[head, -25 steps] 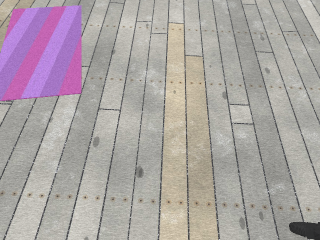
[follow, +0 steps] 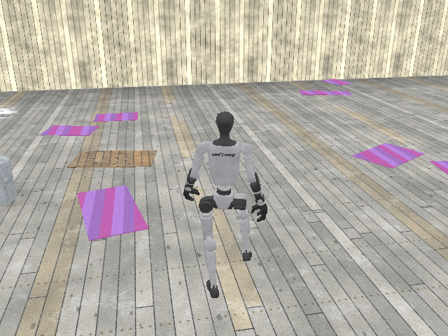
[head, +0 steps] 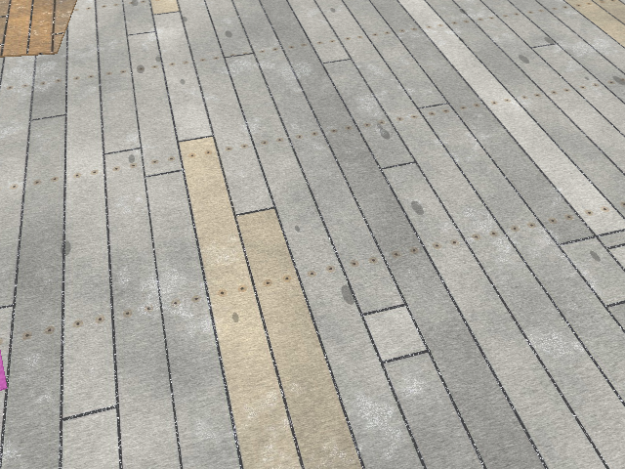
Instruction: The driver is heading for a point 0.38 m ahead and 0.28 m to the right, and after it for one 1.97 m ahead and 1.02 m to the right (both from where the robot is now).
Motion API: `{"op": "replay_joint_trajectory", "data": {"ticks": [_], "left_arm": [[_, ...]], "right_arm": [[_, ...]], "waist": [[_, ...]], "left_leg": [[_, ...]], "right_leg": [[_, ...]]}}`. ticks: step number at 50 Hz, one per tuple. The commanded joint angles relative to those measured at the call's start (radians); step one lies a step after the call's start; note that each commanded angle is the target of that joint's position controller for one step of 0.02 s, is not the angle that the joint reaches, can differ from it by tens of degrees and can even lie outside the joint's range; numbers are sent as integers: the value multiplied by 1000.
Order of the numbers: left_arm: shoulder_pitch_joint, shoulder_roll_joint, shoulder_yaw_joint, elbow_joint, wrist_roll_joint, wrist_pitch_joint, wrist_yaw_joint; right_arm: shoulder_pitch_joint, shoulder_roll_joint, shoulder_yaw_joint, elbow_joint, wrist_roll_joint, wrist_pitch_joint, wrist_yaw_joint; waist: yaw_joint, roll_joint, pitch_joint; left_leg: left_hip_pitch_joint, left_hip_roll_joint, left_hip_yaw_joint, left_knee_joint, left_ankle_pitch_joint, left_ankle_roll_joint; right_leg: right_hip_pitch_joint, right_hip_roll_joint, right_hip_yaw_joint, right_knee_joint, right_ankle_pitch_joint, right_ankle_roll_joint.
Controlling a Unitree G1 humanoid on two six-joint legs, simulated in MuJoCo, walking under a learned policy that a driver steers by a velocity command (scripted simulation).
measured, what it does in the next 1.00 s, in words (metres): walks ahead, turning right: right foot, then left foot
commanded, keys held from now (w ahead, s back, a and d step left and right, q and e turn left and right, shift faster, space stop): w+e+shift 0.34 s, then e+shift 0.56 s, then shift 0.10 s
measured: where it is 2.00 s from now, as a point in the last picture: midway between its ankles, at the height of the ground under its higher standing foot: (376, 410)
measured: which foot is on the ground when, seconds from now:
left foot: down 0.00-0.18, up 0.20-0.56, down 0.58-1.00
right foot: up 0.00-0.16, down 0.18-0.58, up 0.60-1.00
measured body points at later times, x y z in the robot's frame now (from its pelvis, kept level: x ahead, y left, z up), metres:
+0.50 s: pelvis +0.43 -0.06 +0.01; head +0.45 -0.10 +0.45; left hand +0.57 +0.18 -0.10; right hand +0.60 -0.37 -0.02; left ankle +0.72 +0.03 -0.67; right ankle +0.34 -0.08 -0.73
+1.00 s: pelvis +0.61 -0.11 +0.01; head +0.61 -0.16 +0.45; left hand +0.95 -0.12 -0.06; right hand +0.43 -0.38 -0.11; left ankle +0.74 -0.06 -0.73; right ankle +0.54 -0.21 -0.71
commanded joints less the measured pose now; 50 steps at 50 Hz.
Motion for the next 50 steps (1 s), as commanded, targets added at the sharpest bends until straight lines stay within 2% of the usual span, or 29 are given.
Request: {"op": "replay_joint_trajectory", "data": {"ticks": [1,3,5,7,8,9,10,11,12,13,14,15,17,19,21,23,26,28,29,30,31,32,33,34,36,38,41,47,50], "left_arm": [[-74,7,-11,-80,12,-16,-26],[-150,10,-10,-114,13,-34,-55],[-132,37,4,-130,5,-36,-69],[120,105,37,-100,-11,-13,-67],[369,207,82,-36,-4,6,-52],[541,249,107,16,-3,22,-23],[466,260,102,28,30,34,-20],[336,173,55,-36,75,-6,-27],[348,96,48,-66,65,-26,-30],[310,87,43,-61,58,-47,-40],[231,79,40,-80,49,-65,-46],[165,87,39,-100,48,-70,-39],[120,92,38,-117,41,-67,-19],[126,88,36,-123,32,-68,8],[141,104,44,-100,23,-39,36],[217,114,57,-65,16,-3,46],[233,92,62,-52,9,24,57],[151,76,63,-89,12,28,67],[128,30,46,-120,29,28,63],[271,-102,6,-140,69,33,56],[455,39,15,-164,15,32,29],[349,125,34,-143,12,47,27],[195,168,50,-175,15,62,28],[104,176,59,-186,26,80,38],[116,118,46,-216,22,94,36],[98,60,32,-222,20,86,41],[60,80,32,-228,30,86,41],[-31,107,45,-236,34,107,12],[-16,97,49,-230,40,109,1]], "right_arm": [[-111,-120,-7,-90,2,-23,-26],[-83,-147,-6,-84,-2,-6,-40],[-78,-215,-15,-95,-1,9,-62],[-168,-301,-38,-128,14,38,-75],[-248,-296,-39,-154,20,43,-60],[-327,-255,-32,-162,41,30,-37],[-293,-18,26,-218,30,-23,-6],[-164,7,57,-285,58,-72,13],[-302,-100,39,-309,70,-92,16],[-346,-103,33,-334,75,-93,11],[-319,-96,36,-319,51,-80,1],[-288,-93,32,-305,31,-61,-3],[-264,-120,19,-302,21,-26,-17],[-398,-132,20,-350,0,-18,-36],[-514,-55,39,-391,-25,-17,-38],[-552,-45,34,-414,2,-10,-28],[-565,-109,-2,-428,40,-11,-23],[-441,-146,-24,-393,30,-24,-26],[-255,-165,-27,-351,11,-26,-26],[-192,-200,-20,-352,-14,-16,-26],[-183,-233,-26,-326,-6,-4,-10],[-285,-166,-23,-380,-8,13,-24],[-342,-97,0,-388,-2,35,-41],[-373,-83,11,-385,4,58,-52],[-401,-131,-3,-340,-3,69,-54],[-379,-145,-13,-294,-4,66,-50],[-376,-192,-32,-261,0,67,-46],[-410,-237,-47,-229,27,91,-32],[-394,-245,-47,-203,58,96,-15]], "waist": [[41,61,186],[28,39,184],[63,112,91],[227,239,-8],[352,237,-117],[439,133,-151],[263,-354,-45],[126,-326,-267],[187,-107,-202],[116,86,-57],[57,183,-27],[16,197,11],[-15,156,40],[28,142,105],[74,89,89],[139,1,2],[142,-67,-36],[59,-82,-114],[-10,-61,-268],[66,227,-418],[139,452,-579],[86,294,-507],[59,188,-341],[54,76,-218],[105,145,-90],[100,168,-89],[90,150,-156],[75,183,-104],[96,173,-102]], "left_leg": [[-188,253,-18,-171,516,4],[-113,246,34,-134,668,-38],[-31,270,55,-9,1235,-59],[-12,328,42,263,1584,-27],[-94,313,11,525,1551,-4],[-279,210,9,924,1091,-16],[-742,-50,-89,1433,-209,-60],[-940,-46,-371,1516,-221,-1],[-940,6,-412,1420,-129,56],[-948,35,-395,1288,-58,71],[-877,85,-412,1184,-10,61],[-800,109,-420,1121,17,35],[-736,143,-406,979,37,-24],[-677,135,-347,759,115,-78],[-555,61,-274,496,306,-99],[-438,-31,-244,313,458,-113],[-417,-58,-308,143,460,-109],[-285,-17,-321,49,584,-77],[-26,122,-396,122,683,-20],[268,410,-685,277,1211,68],[395,669,-1073,246,843,289],[281,559,-990,154,460,276],[114,459,-776,116,307,214],[-65,357,-621,72,314,143],[-293,319,-497,21,380,158],[-303,312,-392,5,544,177],[-232,402,-363,-13,596,223],[-320,382,-188,-26,319,157],[-274,387,-166,65,301,115]], "right_leg": [[10,15,-81,-141,140,-11],[61,63,-183,-297,153,-44],[225,154,-283,-333,114,-80],[455,211,-301,-310,-63,-114],[731,222,-250,-318,-95,-155],[994,190,-144,-448,-20,-191],[1142,129,137,-468,-6,-303],[1207,-44,710,-724,-563,-447],[1120,-59,780,-886,-735,-376],[941,-63,761,-944,-743,-336],[797,-45,707,-918,-668,-319],[654,14,618,-914,-576,-309],[519,77,486,-938,-469,-297],[402,135,343,-915,-77,-276],[332,235,204,-820,160,-198],[370,269,219,-748,129,-124],[536,257,338,-621,-10,-71],[611,273,326,-406,67,-5],[552,291,262,-150,-66,38],[311,368,172,166,-852,66],[155,290,174,445,-795,90],[109,193,132,482,-637,124],[84,166,66,423,-528,136],[135,143,19,366,-472,140],[209,90,-8,240,-464,138],[226,83,-47,122,-489,135],[234,35,-37,11,-393,125],[438,69,-118,-286,-296,71],[542,123,-161,-535,-274,24]]}}
Velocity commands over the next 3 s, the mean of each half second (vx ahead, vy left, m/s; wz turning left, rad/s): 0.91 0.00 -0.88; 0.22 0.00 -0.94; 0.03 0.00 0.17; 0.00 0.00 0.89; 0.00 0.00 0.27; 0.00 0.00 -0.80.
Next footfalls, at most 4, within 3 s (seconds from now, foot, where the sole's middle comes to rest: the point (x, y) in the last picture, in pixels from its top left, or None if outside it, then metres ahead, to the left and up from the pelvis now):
0.18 right None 0.38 -0.09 -0.77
0.58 left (337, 371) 0.77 -0.08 -0.77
1.04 right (421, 458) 0.55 -0.24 -0.77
1.50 left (332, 394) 0.71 -0.07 -0.77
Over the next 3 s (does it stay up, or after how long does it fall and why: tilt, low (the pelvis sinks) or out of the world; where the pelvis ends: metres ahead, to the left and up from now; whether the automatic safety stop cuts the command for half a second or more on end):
stays up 0.67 -0.19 0.01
